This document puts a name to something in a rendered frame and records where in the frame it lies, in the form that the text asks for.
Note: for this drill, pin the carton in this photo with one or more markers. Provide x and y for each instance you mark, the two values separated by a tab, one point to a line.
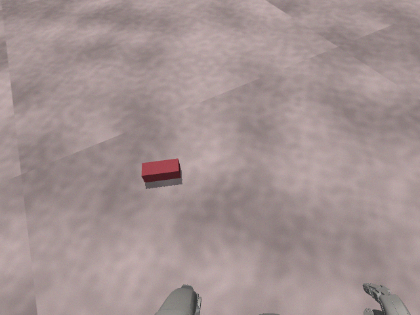
161	170

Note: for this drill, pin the right robot hand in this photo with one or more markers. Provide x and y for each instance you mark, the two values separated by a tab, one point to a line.
390	304

